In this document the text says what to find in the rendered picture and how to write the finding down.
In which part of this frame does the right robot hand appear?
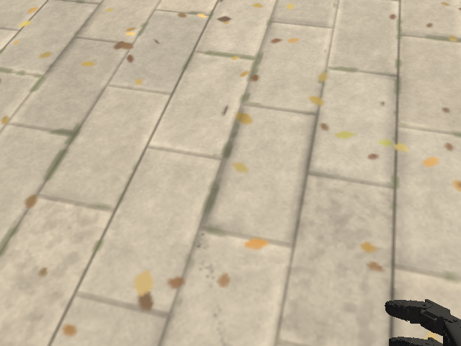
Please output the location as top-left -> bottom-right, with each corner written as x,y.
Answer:
385,299 -> 461,346

